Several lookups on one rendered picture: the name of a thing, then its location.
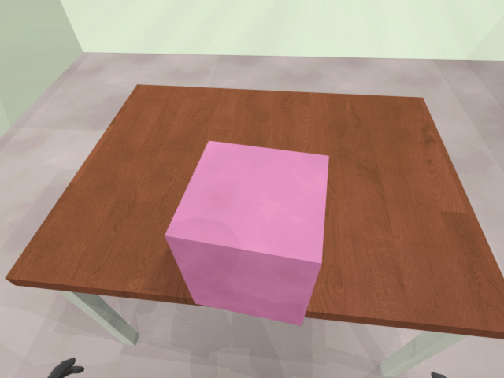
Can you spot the table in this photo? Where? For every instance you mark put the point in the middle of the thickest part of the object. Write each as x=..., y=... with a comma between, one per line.
x=402, y=245

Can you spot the robot left hand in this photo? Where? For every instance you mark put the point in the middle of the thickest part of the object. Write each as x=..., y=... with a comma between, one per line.
x=66, y=368

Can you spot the carton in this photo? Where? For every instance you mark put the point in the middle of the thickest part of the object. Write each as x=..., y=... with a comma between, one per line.
x=248, y=233

